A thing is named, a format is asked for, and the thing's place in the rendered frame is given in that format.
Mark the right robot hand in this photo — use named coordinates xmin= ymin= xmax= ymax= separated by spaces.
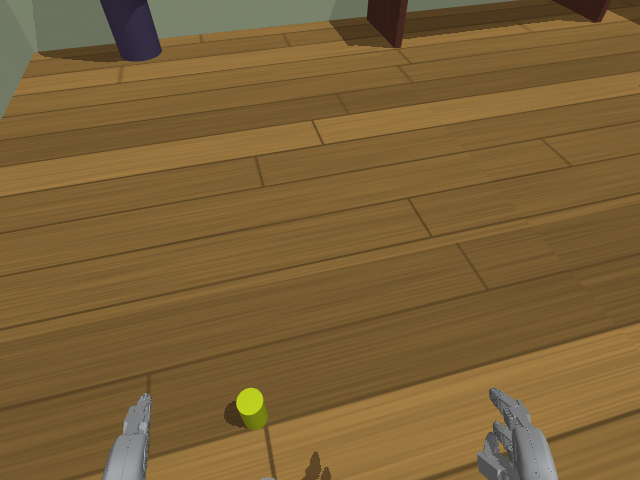
xmin=477 ymin=388 xmax=558 ymax=480

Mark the left robot hand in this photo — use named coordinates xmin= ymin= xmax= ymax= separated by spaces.
xmin=102 ymin=393 xmax=152 ymax=480

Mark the can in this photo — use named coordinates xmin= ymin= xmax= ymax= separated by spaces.
xmin=236 ymin=388 xmax=268 ymax=430

